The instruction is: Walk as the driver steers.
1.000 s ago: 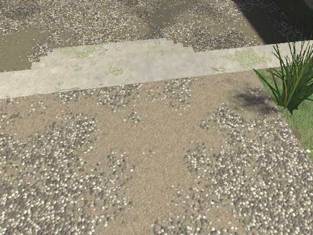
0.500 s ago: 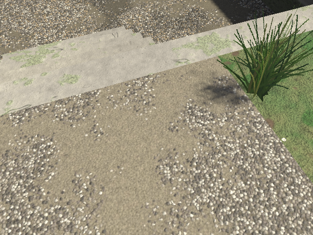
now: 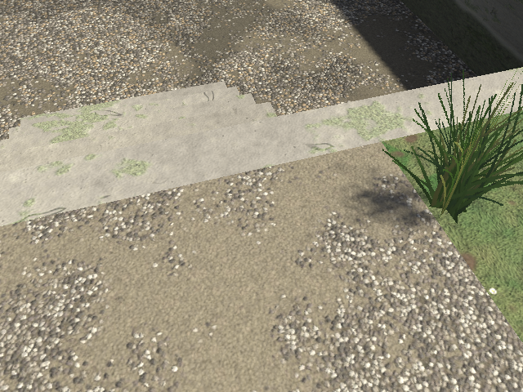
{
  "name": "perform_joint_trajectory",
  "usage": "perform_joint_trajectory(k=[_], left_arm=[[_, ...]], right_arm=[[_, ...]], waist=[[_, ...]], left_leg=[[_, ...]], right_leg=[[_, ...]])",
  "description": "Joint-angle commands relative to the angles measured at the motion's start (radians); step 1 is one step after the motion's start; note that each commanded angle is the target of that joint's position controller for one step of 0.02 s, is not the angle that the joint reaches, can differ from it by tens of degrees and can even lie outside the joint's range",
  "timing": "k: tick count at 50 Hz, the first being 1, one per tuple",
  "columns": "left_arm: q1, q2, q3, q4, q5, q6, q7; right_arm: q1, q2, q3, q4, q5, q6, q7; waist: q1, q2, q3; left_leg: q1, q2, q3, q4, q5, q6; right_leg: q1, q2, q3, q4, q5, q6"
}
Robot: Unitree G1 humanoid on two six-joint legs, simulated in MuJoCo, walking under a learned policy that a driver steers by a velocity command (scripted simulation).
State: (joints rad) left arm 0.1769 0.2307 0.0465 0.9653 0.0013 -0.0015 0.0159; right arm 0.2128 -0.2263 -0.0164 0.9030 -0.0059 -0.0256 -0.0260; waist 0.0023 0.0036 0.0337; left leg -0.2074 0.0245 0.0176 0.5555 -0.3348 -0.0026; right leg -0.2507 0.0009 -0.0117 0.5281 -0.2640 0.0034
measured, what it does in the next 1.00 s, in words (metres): stands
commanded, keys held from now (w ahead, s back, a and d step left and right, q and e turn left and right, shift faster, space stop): no key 0.74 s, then w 0.26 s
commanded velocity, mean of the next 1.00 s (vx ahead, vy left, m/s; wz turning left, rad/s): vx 0.06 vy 0.00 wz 0.00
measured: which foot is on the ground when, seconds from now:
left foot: down 0.00-1.00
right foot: down 0.00-1.00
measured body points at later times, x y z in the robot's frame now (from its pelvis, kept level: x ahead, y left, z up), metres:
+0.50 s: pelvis +0.01 +0.01 +0.00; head +0.02 +0.01 +0.45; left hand +0.07 +0.27 -0.15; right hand +0.06 -0.25 -0.14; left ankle -0.02 +0.12 -0.73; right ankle +0.01 -0.12 -0.73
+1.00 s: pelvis +0.04 -0.02 +0.00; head +0.04 -0.03 +0.45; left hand +0.08 +0.25 -0.14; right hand +0.02 -0.28 -0.15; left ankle -0.02 +0.12 -0.73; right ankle +0.04 -0.12 -0.72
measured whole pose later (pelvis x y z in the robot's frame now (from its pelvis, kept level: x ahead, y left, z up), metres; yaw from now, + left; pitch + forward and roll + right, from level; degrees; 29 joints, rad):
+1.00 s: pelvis +0.04 -0.02 +0.00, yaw +0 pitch +0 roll +0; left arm 0.22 0.22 0.05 1.12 -0.03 -0.07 0.01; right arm 0.37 -0.25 -0.05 1.05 0.03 -0.04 -0.02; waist -0.01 0.04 -0.01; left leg -0.12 0.03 0.01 0.48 -0.36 0.00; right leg -0.29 -0.02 -0.07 0.63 -0.37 -0.07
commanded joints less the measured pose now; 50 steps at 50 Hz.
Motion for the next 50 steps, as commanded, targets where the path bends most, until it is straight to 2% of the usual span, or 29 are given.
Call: perform_joint_trajectory(k=[1, 13, 37, 38, 39, 40, 41, 42, 43, 44, 45, 47, 48, 49, 50], left_arm=[[-0.011, 0.098, 0.019, -0.020, -0.003, -0.003, 0.008], [-0.036, 0.112, 0.018, 0.064, -0.003, 0.017, 0.023], [0.004, 0.084, 0.002, 0.160, -0.001, 0.014, 0.031], [0.024, 0.075, -0.001, 0.170, -0.002, 0.014, 0.031], [0.033, 0.078, 0.002, 0.173, -0.009, 0.014, 0.032], [0.027, 0.080, 0.004, 0.167, -0.013, 0.011, 0.032], [0.000, 0.075, 0.004, 0.149, -0.011, 0.001, 0.030], [-0.027, 0.054, 0.000, 0.128, -0.013, -0.014, 0.023], [-0.046, 0.042, -0.003, 0.112, -0.017, -0.031, 0.014], [-0.058, 0.048, 0.000, 0.100, -0.024, -0.044, 0.006], [-0.061, 0.054, 0.002, 0.091, -0.032, -0.055, -0.002], [-0.043, 0.059, 0.006, 0.086, -0.038, -0.075, -0.011], [-0.001, 0.051, 0.008, 0.104, -0.036, -0.082, -0.013], [0.088, 0.044, 0.014, 0.146, -0.033, -0.084, -0.015], [0.184, 0.050, 0.024, 0.188, -0.026, -0.079, -0.015]], right_arm=[[0.026, -0.124, -0.028, -0.028, 0.002, -0.005, -0.001], [0.022, -0.115, -0.027, 0.031, 0.001, 0.004, -0.001], [0.079, -0.085, -0.013, 0.121, 0.001, 0.005, -0.008], [0.100, -0.083, -0.014, 0.133, 0.003, 0.007, -0.010], [0.106, -0.104, -0.022, 0.134, 0.010, 0.011, -0.013], [0.107, -0.132, -0.032, 0.129, 0.016, 0.013, -0.016], [0.128, -0.152, -0.040, 0.125, 0.022, 0.011, -0.017], [0.159, -0.183, -0.051, 0.129, 0.027, 0.003, -0.016], [0.169, -0.203, -0.061, 0.130, 0.031, -0.008, -0.016], [0.161, -0.189, -0.061, 0.124, 0.024, -0.020, -0.014], [0.148, -0.175, -0.059, 0.115, 0.021, -0.031, -0.010], [0.101, -0.167, -0.061, 0.093, 0.036, -0.041, -0.004], [0.069, -0.173, -0.063, 0.084, 0.043, -0.039, 0.000], [0.053, -0.177, -0.065, 0.081, 0.048, -0.034, 0.003], [0.060, -0.168, -0.062, 0.078, 0.044, -0.031, 0.006]], waist=[[-0.007, -0.008, -0.072], [0.000, 0.004, -0.040], [0.003, 0.002, 0.008], [0.002, 0.011, -0.013], [-0.002, 0.030, 0.001], [-0.008, 0.064, 0.038], [-0.024, 0.101, 0.080], [-0.038, 0.160, 0.106], [-0.044, 0.186, 0.141], [-0.040, 0.173, 0.160], [-0.033, 0.159, 0.162], [-0.005, 0.119, 0.130], [0.024, 0.106, 0.103], [0.061, 0.096, 0.069], [0.087, 0.077, 0.038]], left_leg=[[-0.012, 0.040, -0.039, -0.084, 0.322, 0.027], [-0.004, 0.027, -0.026, -0.118, 0.310, 0.024], [-0.029, 0.013, -0.025, -0.178, 0.163, 0.029], [-0.020, 0.007, -0.022, -0.188, 0.053, 0.036], [-0.031, 0.008, -0.038, -0.201, -0.134, 0.057], [-0.056, 0.040, -0.092, -0.235, -0.325, 0.089], [-0.064, 0.105, -0.186, -0.293, -0.469, 0.130], [-0.049, 0.205, -0.323, -0.365, -0.556, 0.184], [-0.069, 0.292, -0.440, -0.414, -0.559, 0.236], [-0.049, 0.331, -0.487, -0.429, -0.504, 0.258], [-0.007, 0.339, -0.482, -0.422, -0.432, 0.255], [0.021, 0.285, -0.362, -0.384, -0.284, 0.202], [-0.032, 0.228, -0.268, -0.349, -0.222, 0.173], [-0.116, 0.176, -0.193, -0.293, -0.186, 0.155], [-0.188, 0.133, -0.145, -0.216, -0.140, 0.142]], right_leg=[[0.097, -0.040, 0.043, -0.035, 0.325, -0.035], [0.118, -0.043, 0.039, -0.057, 0.297, -0.026], [0.083, -0.036, 0.024, -0.103, 0.170, -0.006], [0.086, -0.019, 0.004, -0.092, 0.070, -0.008], [0.054, 0.012, -0.030, -0.050, -0.091, -0.014], [-0.012, 0.033, -0.055, 0.001, -0.229, -0.021], [-0.098, 0.038, -0.067, 0.072, -0.275, -0.027], [-0.169, 0.033, -0.080, 0.181, -0.230, -0.032], [-0.212, -0.009, -0.041, 0.277, -0.191, -0.047], [-0.279, -0.043, -0.006, 0.349, -0.222, -0.062], [-0.330, -0.069, 0.017, 0.369, -0.264, -0.076], [-0.268, -0.084, 0.010, 0.210, -0.248, -0.094], [-0.130, -0.052, -0.039, 0.089, -0.168, -0.092], [0.054, 0.000, -0.098, -0.008, -0.025, -0.076], [0.199, 0.039, -0.116, -0.026, 0.029, -0.056]])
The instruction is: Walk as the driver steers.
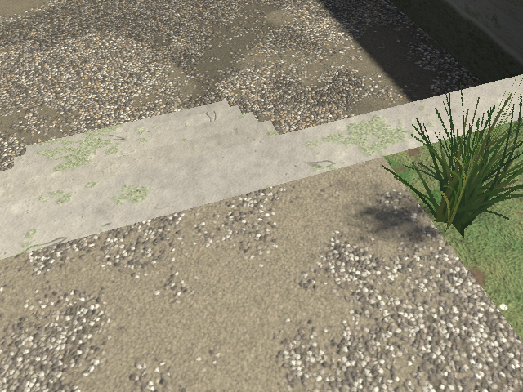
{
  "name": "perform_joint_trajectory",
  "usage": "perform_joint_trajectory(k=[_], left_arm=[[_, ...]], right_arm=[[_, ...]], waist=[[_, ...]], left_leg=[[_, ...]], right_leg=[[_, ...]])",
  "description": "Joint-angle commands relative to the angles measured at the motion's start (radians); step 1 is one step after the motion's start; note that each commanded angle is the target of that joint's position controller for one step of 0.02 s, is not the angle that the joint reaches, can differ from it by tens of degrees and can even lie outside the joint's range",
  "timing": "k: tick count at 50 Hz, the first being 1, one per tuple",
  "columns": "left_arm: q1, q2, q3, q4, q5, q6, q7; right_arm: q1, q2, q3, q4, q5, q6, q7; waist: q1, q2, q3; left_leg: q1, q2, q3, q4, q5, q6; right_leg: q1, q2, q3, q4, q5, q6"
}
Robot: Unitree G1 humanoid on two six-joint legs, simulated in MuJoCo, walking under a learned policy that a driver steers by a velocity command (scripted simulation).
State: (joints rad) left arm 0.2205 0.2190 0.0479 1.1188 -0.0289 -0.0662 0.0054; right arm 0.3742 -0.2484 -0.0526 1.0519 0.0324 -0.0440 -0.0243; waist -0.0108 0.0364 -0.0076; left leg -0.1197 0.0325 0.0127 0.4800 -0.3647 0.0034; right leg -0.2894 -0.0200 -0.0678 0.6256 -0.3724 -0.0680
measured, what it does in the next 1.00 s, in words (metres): walks ahead: left foot, then right foot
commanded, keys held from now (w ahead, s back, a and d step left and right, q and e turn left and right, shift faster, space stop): w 0.12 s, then no key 0.70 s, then w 0.08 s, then w+q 0.10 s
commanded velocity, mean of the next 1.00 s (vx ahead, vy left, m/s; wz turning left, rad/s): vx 0.16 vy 0.00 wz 0.01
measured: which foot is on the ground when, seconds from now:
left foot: down 0.00-0.02, up 0.04-0.40, down 0.42-0.92, up 0.94-1.00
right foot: down 0.00-0.44, up 0.46-0.72, down 0.74-1.00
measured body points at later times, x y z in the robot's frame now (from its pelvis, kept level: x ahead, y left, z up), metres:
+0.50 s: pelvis +0.18 +0.00 -0.01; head +0.21 +0.01 +0.44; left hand +0.15 +0.25 -0.16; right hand +0.36 -0.24 -0.12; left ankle +0.29 +0.08 -0.73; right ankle +0.02 -0.12 -0.69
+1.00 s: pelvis +0.27 -0.01 +0.00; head +0.27 -0.01 +0.45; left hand +0.25 +0.25 -0.15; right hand +0.34 -0.27 -0.14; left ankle +0.28 +0.09 -0.71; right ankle +0.22 -0.14 -0.73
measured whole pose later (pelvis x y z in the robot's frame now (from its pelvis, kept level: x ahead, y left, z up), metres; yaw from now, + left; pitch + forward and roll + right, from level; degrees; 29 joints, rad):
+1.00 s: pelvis +0.27 -0.01 +0.00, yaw +1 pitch +1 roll +0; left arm 0.33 0.22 0.07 1.09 -0.01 -0.06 0.05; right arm 0.21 -0.23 -0.05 1.03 0.02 -0.04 -0.01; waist 0.02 0.00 -0.01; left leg -0.38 -0.02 0.05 0.74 -0.41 0.09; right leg -0.18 -0.04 -0.02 0.51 -0.35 0.00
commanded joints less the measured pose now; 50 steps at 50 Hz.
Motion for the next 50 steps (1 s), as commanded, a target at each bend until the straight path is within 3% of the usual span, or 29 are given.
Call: perform_joint_trajectory(k=[1, 2, 3, 4, 5, 6, 8, 11, 14, 17, 20, 21, 22, 23, 24, 25, 26, 28, 31, 34, 37, 38, 40, 42, 44, 45, 47, 48, 50], left_arm=[[0.244, 0.089, 0.035, 0.057, 0.007, -0.013, -0.003], [0.368, 0.198, 0.057, 0.061, 0.005, -0.015, 0.004], [0.383, 0.221, 0.049, 0.059, 0.022, -0.034, -0.009], [0.279, 0.169, 0.030, 0.030, 0.021, -0.052, -0.011], [0.213, 0.119, 0.015, 0.004, 0.020, -0.061, -0.016], [0.164, 0.109, 0.006, -0.016, 0.022, -0.062, -0.023], [0.149, 0.070, -0.012, -0.030, 0.030, -0.049, -0.022], [0.186, 0.100, -0.015, -0.029, 0.041, -0.027, 0.005], [0.192, 0.131, -0.015, -0.037, 0.042, -0.011, 0.023], [0.208, 0.142, -0.008, -0.027, 0.029, -0.005, 0.025], [0.142, 0.139, 0.000, -0.039, 0.018, 0.002, 0.027], [0.158, 0.134, 0.000, -0.038, 0.022, 0.005, 0.023], [0.193, 0.121, -0.005, -0.047, 0.043, 0.004, 0.020], [0.354, 0.005, -0.037, -0.019, 0.048, 0.005, 0.014], [0.333, 0.031, -0.028, -0.006, 0.029, 0.009, 0.009], [0.251, 0.081, -0.012, -0.032, 0.009, 0.017, 0.010], [0.175, 0.083, -0.008, -0.051, 0.006, 0.028, 0.020], [0.148, 0.076, 0.002, -0.056, 0.020, 0.057, 0.043], [0.152, 0.047, -0.001, -0.052, 0.028, 0.072, 0.060], [0.145, 0.050, 0.000, -0.044, 0.034, 0.084, 0.054], [0.112, 0.078, 0.001, -0.060, 0.061, 0.088, 0.043], [0.089, 0.139, 0.012, -0.061, 0.048, 0.085, 0.046], [0.054, 0.100, 0.007, -0.054, 0.040, 0.061, 0.043], [0.042, 0.096, 0.011, -0.051, 0.037, 0.041, 0.041], [0.079, 0.117, 0.022, -0.054, 0.024, 0.033, 0.042], [0.107, 0.130, 0.028, -0.054, 0.018, 0.029, 0.041], [0.173, 0.182, 0.048, -0.045, 0.010, 0.011, 0.044], [0.185, 0.184, 0.053, -0.043, 0.011, -0.001, 0.047], [0.198, 0.156, 0.051, -0.048, 0.019, -0.024, 0.047]], right_arm=[[-0.128, -0.107, -0.013, -0.084, -0.002, -0.018, 0.007], [-0.140, -0.029, 0.007, -0.116, -0.020, -0.027, 0.010], [-0.154, -0.024, 0.006, -0.144, 0.004, -0.043, 0.007], [-0.181, -0.059, 0.000, -0.155, 0.028, -0.057, 0.011], [-0.188, -0.076, -0.003, -0.154, 0.028, -0.068, 0.018], [-0.184, -0.083, -0.010, -0.145, 0.014, -0.075, 0.019], [-0.179, -0.103, -0.026, -0.136, -0.007, -0.070, 0.024], [-0.230, -0.034, -0.013, -0.155, -0.012, -0.046, 0.031], [-0.366, 0.003, 0.009, -0.202, -0.014, -0.035, 0.032], [-0.388, -0.031, 0.006, -0.211, -0.011, -0.025, 0.038], [-0.271, -0.096, -0.019, -0.172, -0.027, -0.031, 0.041], [-0.203, -0.126, -0.033, -0.144, -0.036, -0.036, 0.039], [-0.118, -0.177, -0.044, -0.125, -0.049, -0.036, 0.033], [-0.078, -0.183, -0.035, -0.114, -0.067, -0.026, 0.031], [-0.078, -0.105, -0.013, -0.107, -0.050, -0.020, 0.039], [-0.183, -0.099, -0.006, -0.122, -0.030, -0.021, 0.042], [-0.270, -0.082, 0.001, -0.139, -0.031, -0.021, 0.039], [-0.346, -0.067, 0.010, -0.143, -0.047, -0.021, 0.034], [-0.336, -0.079, 0.006, -0.131, -0.065, -0.011, 0.022], [-0.346, -0.094, 0.003, -0.130, -0.041, 0.002, 0.008], [-0.292, -0.065, 0.012, -0.098, -0.033, 0.012, 0.006], [-0.259, -0.074, 0.005, -0.098, -0.035, 0.017, 0.004], [-0.257, -0.063, 0.006, -0.094, -0.040, 0.020, -0.006], [-0.218, -0.064, 0.004, -0.072, -0.041, 0.020, -0.012], [-0.211, -0.075, -0.004, -0.064, -0.028, 0.016, -0.010], [-0.231, -0.066, -0.004, -0.069, -0.023, 0.009, -0.007], [-0.288, -0.029, 0.000, -0.093, -0.013, -0.013, 0.008], [-0.312, -0.033, -0.002, -0.107, -0.009, -0.023, 0.018], [-0.344, -0.051, -0.008, -0.130, 0.005, -0.035, 0.032]], waist=[[0.143, -0.040, 0.051], [0.164, -0.319, -0.009], [0.149, -0.343, -0.019], [0.102, -0.205, 0.078], [0.079, -0.145, 0.116], [0.055, -0.105, 0.121], [0.030, -0.112, 0.117], [0.023, -0.112, 0.094], [0.049, -0.128, 0.081], [0.041, -0.157, 0.055], [-0.043, -0.143, -0.005], [-0.072, -0.104, -0.049], [-0.077, -0.025, -0.152], [-0.015, 0.189, -0.325], [-0.028, 0.155, -0.387], [-0.009, 0.097, -0.238], [0.007, 0.041, -0.136], [0.049, 0.039, -0.044], [0.060, 0.075, -0.055], [0.075, 0.071, -0.074], [0.063, 0.023, 0.025], [0.016, -0.061, 0.072], [0.005, -0.141, 0.088], [-0.005, -0.154, 0.046], [0.013, -0.132, 0.045], [0.029, -0.135, 0.066], [0.064, -0.221, 0.106], [0.073, -0.231, 0.128], [0.081, -0.187, 0.132]], left_leg=[[-0.363, 0.068, -0.064, 0.054, 0.007, 0.098], [-0.528, -0.033, 0.068, 0.448, -0.058, 0.023], [-0.662, -0.077, -0.047, 0.678, -0.204, 0.029], [-0.767, -0.004, -0.104, 0.792, -0.138, 0.055], [-0.794, 0.039, -0.104, 0.801, -0.022, 0.078], [-0.773, 0.070, -0.089, 0.759, 0.068, 0.084], [-0.663, 0.086, -0.054, 0.654, 0.140, 0.064], [-0.576, 0.054, 0.013, 0.494, 0.196, 0.016], [-0.420, 0.000, 0.064, 0.225, 0.309, 0.001], [-0.340, -0.016, 0.041, 0.134, 0.360, 0.025], [-0.211, -0.043, 0.029, 0.027, 0.389, 0.086], [-0.097, -0.048, 0.032, -0.039, 0.527, 0.106], [0.131, 0.077, -0.089, 0.029, 0.920, 0.142], [0.403, 0.335, -0.361, 0.052, 1.159, 0.342], [0.331, 0.358, -0.493, -0.050, 0.981, 0.385], [0.173, 0.318, -0.409, -0.104, 0.733, 0.335], [0.050, 0.272, -0.341, -0.148, 0.553, 0.284], [-0.169, 0.202, -0.229, -0.213, 0.367, 0.222], [-0.242, 0.159, -0.179, -0.238, 0.260, 0.216], [-0.289, 0.147, -0.174, -0.258, -0.019, 0.193], [-0.373, 0.087, -0.135, -0.252, -0.251, 0.077], [-0.326, 0.033, -0.079, -0.229, -0.194, 0.047], [-0.142, 0.001, -0.034, -0.129, -0.017, 0.035], [-0.089, -0.016, -0.007, -0.071, 0.014, 0.052], [-0.168, -0.045, 0.027, -0.001, -0.151, 0.073], [-0.233, -0.054, 0.037, 0.038, -0.182, 0.076], [-0.413, -0.066, 0.065, 0.210, -0.053, 0.077], [-0.490, -0.023, 0.026, 0.287, -0.039, 0.089], [-0.631, 0.027, -0.034, 0.376, -0.116, 0.107]], right_leg=[[0.360, -0.007, 0.058, -0.176, 0.099, -0.003], [0.475, -0.255, 0.458, -0.349, -0.008, -0.104], [0.461, -0.386, 0.795, -0.472, -0.176, -0.231], [0.416, -0.389, 0.751, -0.471, -0.242, -0.226], [0.383, -0.341, 0.623, -0.468, -0.202, -0.183], [0.350, -0.298, 0.514, -0.476, -0.088, -0.147], [0.291, -0.223, 0.309, -0.457, 0.359, -0.095], [0.246, -0.173, 0.146, -0.425, 0.766, -0.087], [0.164, -0.125, 0.061, -0.409, 0.827, -0.070], [0.201, -0.165, 0.079, -0.366, 0.848, -0.074], [0.275, -0.174, 0.092, -0.218, 0.929, -0.042], [0.273, -0.128, 0.078, -0.106, 0.903, -0.016], [0.147, -0.070, 0.053, 0.069, 0.637, 0.022], [-0.077, 0.041, 0.041, 0.393, -0.034, 0.082], [-0.079, 0.062, 0.153, 0.533, -0.319, 0.105], [-0.133, 0.021, 0.162, 0.582, -0.306, 0.110], [-0.160, -0.008, 0.138, 0.565, -0.255, 0.112], [-0.080, -0.054, 0.132, 0.422, -0.173, 0.119], [0.024, -0.037, 0.093, 0.202, -0.136, 0.118], [0.142, -0.023, 0.062, -0.004, 0.092, 0.097], [0.172, -0.061, 0.101, -0.175, 0.138, 0.041], [0.053, -0.071, 0.115, -0.200, -0.021, 0.012], [-0.110, -0.062, 0.127, -0.281, -0.137, 0.022], [-0.094, -0.057, 0.125, -0.294, -0.129, 0.040], [-0.051, -0.068, 0.154, -0.293, -0.260, 0.002], [-0.024, -0.099, 0.203, -0.318, -0.323, -0.029], [0.110, -0.256, 0.395, -0.413, -0.375, -0.115], [0.152, -0.326, 0.456, -0.431, -0.325, -0.149], [0.274, -0.366, 0.451, -0.419, -0.155, -0.152]])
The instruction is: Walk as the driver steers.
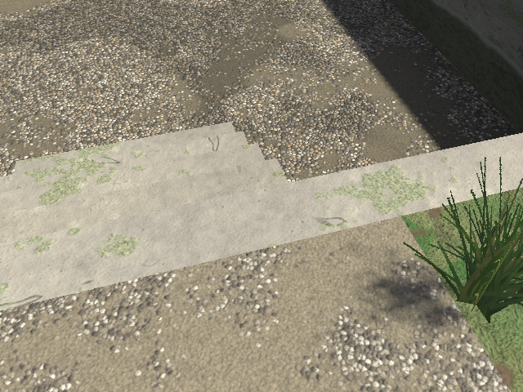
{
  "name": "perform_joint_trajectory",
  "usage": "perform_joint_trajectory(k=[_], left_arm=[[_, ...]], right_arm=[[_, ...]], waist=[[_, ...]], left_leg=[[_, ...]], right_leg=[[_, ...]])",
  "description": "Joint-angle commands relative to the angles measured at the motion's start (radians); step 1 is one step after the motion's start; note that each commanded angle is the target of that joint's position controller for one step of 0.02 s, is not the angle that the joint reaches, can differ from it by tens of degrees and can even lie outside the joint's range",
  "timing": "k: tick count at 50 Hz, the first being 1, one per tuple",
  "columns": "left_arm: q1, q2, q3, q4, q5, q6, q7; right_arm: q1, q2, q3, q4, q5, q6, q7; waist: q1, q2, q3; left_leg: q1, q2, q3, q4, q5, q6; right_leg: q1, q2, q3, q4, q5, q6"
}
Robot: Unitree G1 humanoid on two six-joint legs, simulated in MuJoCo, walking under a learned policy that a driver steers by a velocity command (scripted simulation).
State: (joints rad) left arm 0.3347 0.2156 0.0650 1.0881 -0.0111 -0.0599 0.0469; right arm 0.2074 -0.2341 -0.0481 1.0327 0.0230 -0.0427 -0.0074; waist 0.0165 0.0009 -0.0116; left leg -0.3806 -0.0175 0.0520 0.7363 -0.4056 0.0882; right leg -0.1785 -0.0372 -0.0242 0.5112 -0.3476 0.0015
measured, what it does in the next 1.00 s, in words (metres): walks ahead, turning left: left foot, then right foot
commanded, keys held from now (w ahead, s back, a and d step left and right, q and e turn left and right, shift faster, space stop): w+q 1.00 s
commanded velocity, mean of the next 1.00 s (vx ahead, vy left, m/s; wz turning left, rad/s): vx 0.45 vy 0.00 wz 0.51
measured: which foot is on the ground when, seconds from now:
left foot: up 0.00-0.14, down 0.16-0.62, up 0.64-1.00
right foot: down 0.00-0.18, up 0.20-0.58, down 0.60-1.00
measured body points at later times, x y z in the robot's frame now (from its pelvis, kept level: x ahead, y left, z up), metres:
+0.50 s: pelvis +0.22 +0.07 +0.01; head +0.24 +0.09 +0.46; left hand +0.39 +0.35 -0.08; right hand +0.27 -0.20 -0.12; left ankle +0.10 +0.13 -0.73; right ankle +0.45 -0.04 -0.69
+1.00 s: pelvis +0.48 +0.14 +0.01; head +0.50 +0.16 +0.45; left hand +0.36 +0.34 -0.14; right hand +0.75 +0.04 -0.11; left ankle +0.54 +0.36 -0.67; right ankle +0.47 -0.01 -0.73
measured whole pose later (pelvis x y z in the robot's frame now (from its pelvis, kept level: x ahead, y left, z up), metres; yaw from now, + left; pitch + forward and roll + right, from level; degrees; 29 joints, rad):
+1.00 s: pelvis +0.48 +0.14 +0.01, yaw +34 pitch +2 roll -3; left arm 0.38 0.19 0.02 0.90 0.08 -0.14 -0.02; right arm 0.16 -0.24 -0.02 0.81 -0.07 -0.08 0.10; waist 0.08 0.04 0.01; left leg -0.74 0.12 -0.04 0.85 -0.03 0.04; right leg 0.04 0.01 -0.23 0.18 -0.24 0.00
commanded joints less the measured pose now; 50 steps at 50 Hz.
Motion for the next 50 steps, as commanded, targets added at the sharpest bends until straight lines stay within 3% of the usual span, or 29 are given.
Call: perform_joint_trajectory(k=[1, 5, 7, 8, 9, 10, 11, 12, 13, 14, 17, 22, 25, 28, 29, 30, 31, 32, 33, 34, 35, 36, 37, 41, 42, 43, 45, 47, 50], left_arm=[[0.072, 0.154, 0.033, -0.024, -0.004, -0.035, 0.003], [-0.020, 0.198, 0.045, -0.056, -0.012, -0.023, -0.015], [-0.037, 0.199, 0.044, -0.073, -0.007, -0.019, -0.021], [-0.065, 0.166, 0.033, -0.092, 0.002, -0.022, -0.021], [-0.117, 0.086, 0.009, -0.173, 0.017, -0.042, -0.020], [-0.159, 0.084, 0.004, -0.195, -0.005, -0.075, -0.024], [-0.184, 0.108, 0.006, -0.215, -0.034, -0.099, -0.038], [-0.194, 0.134, 0.008, -0.213, -0.032, -0.111, -0.044], [-0.186, 0.141, 0.016, -0.207, -0.012, -0.114, -0.041], [-0.178, 0.155, 0.026, -0.203, 0.004, -0.106, -0.037], [-0.217, 0.129, 0.026, -0.228, 0.013, -0.080, -0.034], [-0.437, 0.078, 0.000, -0.316, 0.001, -0.076, -0.052], [-0.464, 0.119, 0.006, -0.349, -0.009, -0.076, -0.057], [-0.418, 0.171, 0.020, -0.353, -0.007, -0.088, -0.060], [-0.332, 0.196, 0.034, -0.334, -0.003, -0.093, -0.056], [-0.181, 0.230, 0.050, -0.306, 0.006, -0.096, -0.051], [0.001, 0.296, 0.062, -0.292, 0.015, -0.089, -0.043], [0.024, 0.334, 0.070, -0.265, 0.028, -0.080, -0.055], [-0.029, 0.207, 0.041, -0.294, 0.016, -0.078, -0.058], [-0.091, 0.153, 0.026, -0.309, 0.006, -0.074, -0.054], [-0.146, 0.150, 0.021, -0.310, 0.013, -0.069, -0.055], [-0.171, 0.131, 0.018, -0.304, 0.023, -0.065, -0.058], [-0.179, 0.133, 0.017, -0.296, 0.031, -0.065, -0.056], [-0.166, 0.161, 0.032, -0.270, 0.017, -0.078, -0.053], [-0.103, -0.001, -0.014, -0.290, 0.097, -0.105, -0.042], [-0.075, 0.016, -0.015, -0.274, 0.103, -0.111, -0.043], [-0.090, 0.080, -0.012, -0.286, 0.093, -0.106, -0.050], [-0.039, 0.098, -0.018, -0.268, 0.092, -0.095, -0.055], [0.035, 0.133, -0.018, -0.236, 0.095, -0.085, -0.068]], right_arm=[[-0.184, -0.063, -0.011, -0.118, 0.019, -0.040, 0.021], [-0.106, -0.043, -0.010, -0.098, 0.010, -0.030, 0.038], [0.063, -0.086, -0.039, -0.045, 0.009, -0.014, 0.033], [0.180, -0.146, -0.068, -0.028, 0.016, -0.010, 0.028], [0.294, -0.282, -0.096, -0.031, 0.013, -0.014, 0.020], [0.288, -0.246, -0.074, -0.030, -0.004, -0.031, 0.029], [0.230, -0.204, -0.059, -0.051, -0.009, -0.046, 0.027], [0.177, -0.153, -0.045, -0.075, -0.013, -0.056, 0.030], [0.117, -0.144, -0.039, -0.099, -0.015, -0.057, 0.034], [0.075, -0.126, -0.030, -0.119, -0.017, -0.057, 0.031], [0.095, -0.144, -0.032, -0.130, -0.010, -0.048, 0.007], [0.153, -0.178, -0.048, -0.137, -0.005, -0.038, -0.017], [0.177, -0.165, -0.053, -0.132, 0.010, -0.037, -0.018], [0.163, -0.174, -0.066, -0.146, 0.005, -0.025, -0.023], [0.153, -0.166, -0.064, -0.158, 0.000, -0.021, -0.021], [0.128, -0.141, -0.054, -0.182, -0.009, -0.019, -0.015], [0.137, -0.087, -0.035, -0.212, -0.033, -0.019, -0.010], [0.302, -0.008, -0.014, -0.239, 0.013, -0.033, -0.004], [0.266, -0.134, -0.035, -0.210, 0.034, -0.032, -0.010], [0.155, -0.185, -0.048, -0.234, 0.028, -0.029, -0.010], [0.112, -0.170, -0.049, -0.244, 0.016, -0.026, -0.013], [0.088, -0.155, -0.053, -0.251, 0.003, -0.025, -0.011], [0.106, -0.135, -0.055, -0.258, 0.008, -0.017, -0.005], [0.055, -0.088, -0.046, -0.309, 0.007, 0.011, 0.002], [0.185, 0.027, 0.021, -0.230, -0.158, -0.027, 0.061], [0.155, 0.014, 0.008, -0.224, -0.144, -0.042, 0.080], [0.018, -0.060, 0.000, -0.257, -0.100, -0.058, 0.107], [-0.064, -0.057, 0.017, -0.280, -0.091, -0.053, 0.119], [-0.133, -0.052, 0.037, -0.309, -0.086, -0.044, 0.112]], waist=[[0.050, -0.128, 0.128], [-0.014, -0.109, 0.083], [-0.091, -0.081, 0.025], [-0.154, 0.028, -0.019], [-0.178, 0.338, -0.073], [-0.160, 0.284, -0.113], [-0.131, 0.216, -0.040], [-0.105, 0.112, -0.014], [-0.068, 0.032, 0.016], [-0.040, 0.024, 0.023], [-0.019, 0.046, 0.047], [-0.075, 0.084, 0.084], [-0.073, 0.091, 0.078], [-0.035, 0.106, 0.047], [0.007, 0.110, -0.006], [0.081, 0.097, -0.125], [0.131, -0.027, -0.300], [0.023, -0.424, -0.401], [0.049, -0.256, -0.293], [0.063, -0.142, -0.154], [0.035, -0.049, -0.081], [0.018, -0.041, -0.039], [-0.010, -0.079, -0.026], [-0.020, -0.063, 0.020], [-0.007, -0.039, -0.006], [-0.003, -0.041, 0.055], [0.015, -0.029, 0.054], [0.035, -0.047, 0.052], [0.047, -0.044, 0.084]], left_leg=[[-0.383, 0.096, -0.080, 0.091, -0.076, 0.025], [-0.005, 0.031, 0.067, -0.108, 0.128, 0.002], [0.271, -0.056, 0.122, -0.130, 0.163, 0.018], [0.416, 0.013, -0.023, -0.192, 0.132, 0.070], [0.577, 0.274, -0.618, -0.436, -0.014, 0.246], [0.622, 0.372, -0.863, -0.558, -0.048, 0.302], [0.602, 0.370, -0.781, -0.526, -0.013, 0.280], [0.547, 0.324, -0.652, -0.496, 0.071, 0.237], [0.452, 0.290, -0.557, -0.500, 0.154, 0.206], [0.373, 0.256, -0.478, -0.522, 0.226, 0.182], [0.279, 0.202, -0.357, -0.561, 0.395, 0.173], [0.140, 0.137, -0.272, -0.559, 0.365, 0.121], [0.200, 0.174, -0.338, -0.517, 0.330, 0.100], [0.299, 0.206, -0.386, -0.410, 0.452, 0.081], [0.305, 0.173, -0.378, -0.314, 0.583, 0.065], [0.240, 0.110, -0.347, -0.116, 0.603, 0.037], [0.080, 0.022, -0.260, 0.184, 0.350, 0.001], [-0.278, -0.081, -0.212, 0.490, -0.205, -0.043], [-0.375, 0.005, -0.252, 0.601, -0.156, -0.040], [-0.395, 0.042, -0.215, 0.596, -0.054, -0.037], [-0.345, 0.088, -0.189, 0.568, 0.024, -0.043], [-0.313, 0.116, -0.189, 0.523, 0.068, -0.044], [-0.267, 0.145, -0.190, 0.494, 0.089, -0.043], [-0.315, 0.178, -0.165, 0.389, 0.145, -0.061], [-0.325, 0.154, -0.179, 0.403, 0.234, -0.047], [-0.391, 0.151, -0.198, 0.378, 0.276, -0.044], [-0.417, 0.157, -0.147, 0.281, 0.362, -0.050], [-0.383, 0.162, -0.108, 0.166, 0.405, -0.063], [-0.342, 0.141, -0.066, 0.037, 0.406, -0.041]], right_leg=[[0.200, -0.341, 0.362, -0.297, -0.106, -0.203], [0.002, -0.225, 0.095, -0.254, 0.003, -0.124], [-0.131, -0.162, -0.013, -0.075, 0.186, -0.083], [-0.226, -0.116, -0.106, 0.196, 0.322, -0.027], [-0.522, 0.042, -0.139, 0.618, 0.078, 0.060], [-0.663, 0.059, 0.063, 0.790, -0.175, 0.029], [-0.769, 0.001, 0.097, 0.853, -0.136, -0.009], [-0.754, -0.038, 0.098, 0.823, -0.062, -0.037], [-0.707, -0.067, 0.100, 0.730, 0.015, -0.044], [-0.627, -0.090, 0.100, 0.640, 0.065, -0.044], [-0.536, -0.061, 0.062, 0.438, 0.167, 0.000], [-0.360, 0.034, 0.015, 0.041, 0.430, 0.033], [-0.317, 0.028, 0.070, -0.035, 0.460, 0.023], [-0.255, 0.029, 0.076, -0.059, 0.349, -0.008], [-0.139, 0.044, 0.056, -0.076, 0.315, -0.032], [0.087, -0.008, 0.093, -0.053, 0.296, -0.077], [0.372, -0.195, 0.289, -0.024, 0.196, -0.132], [0.629, -0.406, 0.800, -0.182, -0.044, -0.281], [0.547, -0.373, 0.784, -0.230, -0.203, -0.241], [0.397, -0.333, 0.589, -0.239, -0.141, -0.192], [0.248, -0.294, 0.463, -0.257, 0.014, -0.176], [0.153, -0.260, 0.377, -0.278, 0.116, -0.174], [0.092, -0.239, 0.303, -0.304, 0.156, -0.168], [0.040, -0.245, 0.154, -0.383, 0.262, -0.207], [0.090, -0.259, 0.155, -0.414, 0.204, -0.264], [0.101, -0.265, 0.115, -0.430, 0.216, -0.262], [0.118, -0.233, -0.001, -0.439, 0.265, -0.242], [0.131, -0.219, -0.092, -0.430, 0.351, -0.220], [0.173, -0.237, -0.149, -0.415, 0.431, -0.206]])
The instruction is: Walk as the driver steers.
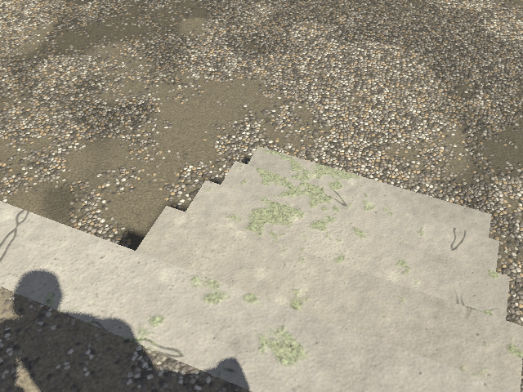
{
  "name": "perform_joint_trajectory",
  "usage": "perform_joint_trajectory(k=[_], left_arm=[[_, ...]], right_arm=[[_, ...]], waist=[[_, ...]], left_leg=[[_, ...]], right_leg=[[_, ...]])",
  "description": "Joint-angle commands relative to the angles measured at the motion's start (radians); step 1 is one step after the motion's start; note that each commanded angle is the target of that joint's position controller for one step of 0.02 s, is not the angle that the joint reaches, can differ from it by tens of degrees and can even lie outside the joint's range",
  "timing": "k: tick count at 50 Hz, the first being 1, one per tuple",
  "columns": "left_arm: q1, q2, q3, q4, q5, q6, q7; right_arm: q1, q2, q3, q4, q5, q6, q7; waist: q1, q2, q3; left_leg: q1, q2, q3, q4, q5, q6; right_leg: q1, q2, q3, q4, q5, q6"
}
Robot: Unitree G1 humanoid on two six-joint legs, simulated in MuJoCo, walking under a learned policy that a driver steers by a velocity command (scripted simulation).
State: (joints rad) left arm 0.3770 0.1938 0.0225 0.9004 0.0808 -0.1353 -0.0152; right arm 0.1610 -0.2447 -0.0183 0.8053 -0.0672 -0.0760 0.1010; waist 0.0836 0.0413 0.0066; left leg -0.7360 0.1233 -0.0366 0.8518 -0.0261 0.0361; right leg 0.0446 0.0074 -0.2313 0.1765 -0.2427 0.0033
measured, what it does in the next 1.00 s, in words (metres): walks ahead: left foot, then right foot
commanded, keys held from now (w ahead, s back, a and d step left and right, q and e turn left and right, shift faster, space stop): w+q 0.18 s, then w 0.18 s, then w+e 0.64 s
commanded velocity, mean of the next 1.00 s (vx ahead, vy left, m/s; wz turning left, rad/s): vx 0.50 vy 0.00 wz -0.01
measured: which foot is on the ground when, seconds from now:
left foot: up 0.00-0.12, down 0.14-0.66, up 0.68-1.00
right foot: down 0.00-0.16, up 0.18-0.62, down 0.64-1.00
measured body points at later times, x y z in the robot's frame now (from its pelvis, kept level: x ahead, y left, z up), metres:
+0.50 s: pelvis +0.30 +0.08 +0.00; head +0.32 +0.09 +0.45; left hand +0.45 +0.33 -0.11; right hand +0.31 -0.17 -0.14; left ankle +0.22 +0.15 -0.74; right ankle +0.51 -0.04 -0.68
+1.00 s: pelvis +0.58 +0.07 -0.01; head +0.58 +0.06 +0.44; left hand +0.57 +0.31 -0.14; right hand +0.75 -0.16 -0.11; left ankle +0.71 +0.24 -0.68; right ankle +0.53 +0.00 -0.74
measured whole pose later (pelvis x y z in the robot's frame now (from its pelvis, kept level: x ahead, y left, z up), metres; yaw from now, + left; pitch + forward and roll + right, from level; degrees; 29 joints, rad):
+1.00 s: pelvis +0.58 +0.07 -0.01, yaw -7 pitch +3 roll +0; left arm 0.50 0.21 0.02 0.87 0.08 -0.14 -0.05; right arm 0.12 -0.22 0.05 0.72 -0.10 -0.05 0.03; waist 0.10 0.00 -0.06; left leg -0.72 0.10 -0.06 0.95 -0.08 -0.05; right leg -0.24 0.18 0.15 0.53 -0.32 -0.12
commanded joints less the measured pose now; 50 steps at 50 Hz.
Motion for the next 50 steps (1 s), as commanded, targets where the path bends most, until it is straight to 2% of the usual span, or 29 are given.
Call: perform_joint_trajectory(k=[1, 6, 7, 8, 9, 10, 11, 12, 13, 16, 21, 22, 24, 25, 26, 27, 28, 30, 32, 33, 34, 35, 36, 37, 40, 45, 47, 48, 50], left_arm=[[0.001, 0.164, 0.025, -0.041, 0.003, -0.009, -0.009], [-0.018, 0.232, 0.043, -0.037, -0.001, 0.012, 0.008], [-0.005, 0.233, 0.041, -0.035, 0.010, 0.009, 0.007], [0.075, 0.137, 0.010, -0.047, 0.039, -0.001, 0.003], [0.160, 0.021, -0.039, -0.091, 0.063, -0.016, -0.032], [-0.022, 0.091, -0.018, -0.082, -0.012, -0.006, -0.062], [-0.154, 0.092, -0.017, -0.126, -0.041, -0.010, -0.060], [-0.187, 0.146, -0.002, -0.134, -0.026, -0.014, -0.034], [-0.156, 0.149, -0.001, -0.140, 0.000, -0.012, -0.012], [-0.085, 0.073, -0.024, -0.113, 0.001, 0.024, 0.004], [-0.212, 0.078, -0.034, -0.126, -0.007, 0.047, -0.030], [-0.229, 0.096, -0.016, -0.173, -0.068, 0.069, -0.025], [-0.312, 0.097, -0.014, -0.192, -0.077, 0.093, -0.031], [-0.392, 0.100, -0.007, -0.205, -0.172, 0.106, -0.039], [-0.398, 0.097, -0.005, -0.221, -0.168, 0.118, -0.044], [-0.317, 0.101, -0.021, -0.198, 0.017, 0.081, -0.055], [-0.231, 0.129, 0.004, -0.175, 0.018, 0.064, -0.044], [-0.216, 0.183, 0.027, -0.156, -0.027, 0.044, -0.029], [-0.091, 0.223, 0.054, -0.126, -0.060, 0.027, -0.016], [0.043, 0.284, 0.071, -0.103, -0.059, 0.021, -0.011], [0.191, 0.303, 0.065, -0.078, -0.056, 0.018, -0.016], [0.282, 0.270, 0.076, -0.018, -0.027, 0.011, -0.012], [0.198, 0.263, 0.077, -0.014, -0.033, 0.001, -0.013], [0.105, 0.205, 0.059, -0.027, -0.025, 0.004, -0.011], [-0.083, 0.087, 0.011, -0.084, -0.020, -0.005, -0.013], [0.070, 0.196, 0.045, -0.075, -0.016, -0.024, -0.029], [0.103, 0.201, 0.047, -0.078, -0.014, -0.012, -0.043], [0.100, 0.175, 0.032, -0.083, 0.008, -0.011, -0.041], [0.120, 0.172, 0.030, -0.096, 0.003, -0.015, -0.031]], right_arm=[[-0.096, -0.049, 0.008, -0.089, 0.004, -0.009, -0.003], [-0.064, -0.109, -0.019, -0.109, 0.019, -0.028, -0.030], [0.041, -0.157, -0.044, -0.084, 0.035, -0.042, -0.041], [0.245, -0.231, -0.077, -0.034, 0.031, -0.047, -0.070], [0.468, -0.282, -0.087, 0.011, 0.035, -0.031, -0.090], [0.568, -0.239, -0.080, 0.074, 0.015, -0.029, -0.082], [0.514, -0.254, -0.096, 0.084, 0.021, -0.046, -0.080], [0.408, -0.208, -0.087, 0.076, 0.041, -0.052, -0.080], [0.346, -0.137, -0.058, 0.074, 0.044, -0.056, -0.075], [0.156, -0.037, -0.017, 0.024, 0.025, -0.055, -0.060], [0.224, -0.096, -0.027, 0.042, -0.009, -0.071, -0.051], [0.262, -0.159, -0.056, 0.069, 0.108, -0.036, -0.076], [0.292, -0.143, -0.047, 0.071, 0.102, -0.011, -0.087], [0.278, -0.141, -0.065, 0.074, 0.174, 0.000, -0.063], [0.293, -0.151, -0.067, 0.076, 0.150, 0.014, -0.058], [0.319, -0.120, -0.028, 0.101, -0.087, -0.023, -0.027], [0.283, -0.135, -0.048, 0.102, -0.083, -0.039, -0.026], [0.211, -0.154, -0.054, 0.087, -0.026, -0.048, -0.048], [0.262, -0.162, -0.045, 0.100, -0.026, -0.038, -0.056], [0.344, -0.102, -0.023, 0.090, -0.050, -0.042, -0.055], [0.436, -0.022, 0.016, 0.077, -0.054, -0.055, -0.031], [0.204, -0.107, -0.004, 0.025, -0.013, -0.046, -0.023], [0.114, -0.110, 0.001, -0.004, 0.002, -0.040, -0.042], [0.102, -0.121, 0.005, -0.015, -0.010, -0.037, -0.068], [0.126, -0.068, 0.040, -0.039, -0.039, -0.015, -0.106], [0.027, -0.044, 0.052, -0.090, -0.017, 0.013, -0.100], [-0.031, -0.029, 0.059, -0.119, -0.019, 0.030, -0.076], [0.016, -0.020, 0.064, -0.112, -0.043, 0.032, -0.061], [0.010, -0.069, 0.043, -0.144, -0.039, 0.026, -0.066]], waist=[[-0.023, -0.093, 0.073], [-0.103, -0.116, 0.046], [-0.153, -0.100, -0.033], [-0.173, 0.013, -0.248], [-0.195, 0.174, -0.530], [-0.308, 0.009, -0.355], [-0.306, 0.026, -0.119], [-0.265, 0.046, -0.043], [-0.195, 0.051, -0.049], [-0.055, -0.011, -0.019], [-0.116, -0.019, 0.002], [-0.074, 0.016, 0.019], [-0.121, 0.019, 0.038], [-0.168, 0.005, 0.016], [-0.176, 0.029, 0.002], [-0.103, 0.011, 0.044], [-0.072, 0.007, 0.033], [-0.067, -0.038, -0.005], [-0.036, -0.046, -0.106], [-0.039, -0.162, -0.251], [-0.001, -0.316, -0.394], [0.109, -0.157, -0.196], [0.075, -0.091, -0.035], [0.022, -0.017, -0.037], [-0.105, -0.041, -0.050], [-0.047, -0.064, -0.024], [-0.030, -0.083, -0.029], [-0.054, -0.103, -0.046], [-0.057, -0.098, -0.039]], left_leg=[[0.020, -0.009, 0.026, -0.110, 0.015, 0.024], [0.226, -0.140, 0.099, -0.262, -0.059, 0.099], [0.449, -0.192, 0.117, -0.261, -0.011, 0.131], [0.874, -0.142, 0.005, -0.116, 0.204, 0.225], [1.331, 0.102, -0.521, -0.278, 0.113, 0.444], [1.307, 0.154, -0.707, -0.446, 0.020, 0.373], [1.132, 0.142, -0.593, -0.489, -0.072, 0.290], [0.912, 0.121, -0.506, -0.501, -0.093, 0.286], [0.756, 0.110, -0.441, -0.507, -0.040, 0.292], [0.402, 0.087, -0.336, -0.632, -0.065, 0.278], [0.420, 0.045, -0.169, -0.645, 0.091, 0.257], [0.391, -0.016, -0.081, -0.653, 0.217, 0.179], [0.429, -0.031, -0.036, -0.668, 0.188, 0.130], [0.493, -0.061, -0.002, -0.631, 0.303, 0.109], [0.546, -0.045, 0.010, -0.619, 0.373, 0.107], [0.534, 0.117, -0.107, -0.610, 0.369, 0.204], [0.698, 0.166, -0.103, -0.562, 0.420, 0.209], [0.831, 0.128, -0.022, -0.476, 0.510, 0.148], [0.720, 0.034, 0.062, -0.238, 0.636, 0.087], [0.505, -0.059, 0.080, 0.025, 0.300, 0.022], [0.088, -0.247, 0.017, 0.342, -0.528, -0.061], [-0.154, -0.202, -0.115, 0.490, -0.536, -0.031], [-0.217, -0.152, -0.128, 0.556, -0.455, -0.017], [-0.149, -0.107, -0.140, 0.511, -0.386, -0.014], [0.073, -0.021, -0.130, 0.319, -0.297, -0.039], [0.096, -0.033, -0.005, 0.040, -0.095, -0.103], [0.187, -0.058, 0.053, 0.032, -0.029, -0.093], [0.258, -0.047, 0.039, 0.176, 0.070, -0.081], [0.157, -0.059, 0.041, 0.215, -0.055, -0.083]], right_leg=[[-0.020, -0.294, 0.052, -0.072, 0.339, -0.205], [0.072, -0.326, -0.018, 0.127, 0.667, -0.180], [-0.009, -0.280, -0.070, 0.301, 0.808, -0.142], [-0.238, -0.226, -0.083, 0.608, 0.633, -0.063], [-0.564, -0.076, 0.007, 0.858, -0.161, 0.016], [-0.798, 0.016, 0.194, 1.078, -0.308, -0.003], [-0.955, -0.034, 0.296, 1.165, -0.263, -0.033], [-0.917, -0.092, 0.318, 1.181, -0.208, -0.039], [-0.826, -0.117, 0.327, 1.149, -0.169, -0.050], [-0.640, -0.162, 0.312, 1.030, -0.088, -0.048], [-0.713, -0.150, 0.245, 0.676, 0.279, -0.019], [-0.574, -0.131, 0.176, 0.609, 0.305, -0.019], [-0.535, -0.091, 0.152, 0.546, 0.358, -0.019], [-0.563, -0.076, 0.162, 0.448, 0.372, -0.033], [-0.553, -0.041, 0.140, 0.456, 0.334, -0.041], [-0.573, -0.059, 0.214, 0.554, 0.307, -0.060], [-0.679, -0.088, 0.274, 0.551, 0.201, -0.073], [-0.647, -0.058, 0.245, 0.427, 0.161, -0.096], [-0.267, 0.045, 0.213, 0.389, 0.231, -0.148], [0.072, -0.044, 0.400, 0.410, 0.420, -0.281], [0.452, -0.291, 0.919, 0.256, 0.286, -0.519], [0.367, -0.261, 0.977, 0.146, -0.060, -0.403], [0.180, -0.255, 0.905, 0.142, -0.134, -0.352], [0.028, -0.241, 0.860, 0.123, -0.041, -0.355], [-0.298, -0.162, 0.690, 0.066, 0.130, -0.339], [-0.386, -0.075, 0.586, 0.106, 0.282, -0.294], [-0.472, -0.036, 0.554, 0.163, 0.285, -0.273], [-0.541, -0.023, 0.546, 0.246, 0.282, -0.265], [-0.453, -0.048, 0.622, 0.343, 0.370, -0.281]])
